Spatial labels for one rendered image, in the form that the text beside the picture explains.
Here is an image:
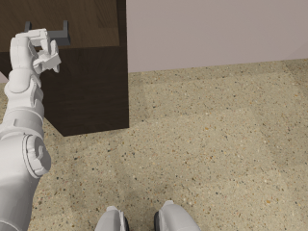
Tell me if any robot left hand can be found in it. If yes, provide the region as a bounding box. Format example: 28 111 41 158
10 28 62 77

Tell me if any right robot thigh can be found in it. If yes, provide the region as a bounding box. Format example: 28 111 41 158
159 204 201 231

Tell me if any handle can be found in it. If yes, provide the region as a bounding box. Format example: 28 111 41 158
20 20 71 47

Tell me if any drawer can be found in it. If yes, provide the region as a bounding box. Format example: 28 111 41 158
0 0 119 52

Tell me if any robot thigh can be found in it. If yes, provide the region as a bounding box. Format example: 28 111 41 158
159 204 201 231
94 210 126 231

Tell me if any left robot thigh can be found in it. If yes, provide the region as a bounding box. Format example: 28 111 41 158
94 210 126 231

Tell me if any left robot upper arm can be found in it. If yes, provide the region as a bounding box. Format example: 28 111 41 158
0 134 52 231

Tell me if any cabinet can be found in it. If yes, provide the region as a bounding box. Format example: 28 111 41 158
0 0 130 137

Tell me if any robot left forearm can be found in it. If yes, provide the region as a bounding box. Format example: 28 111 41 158
0 68 44 141

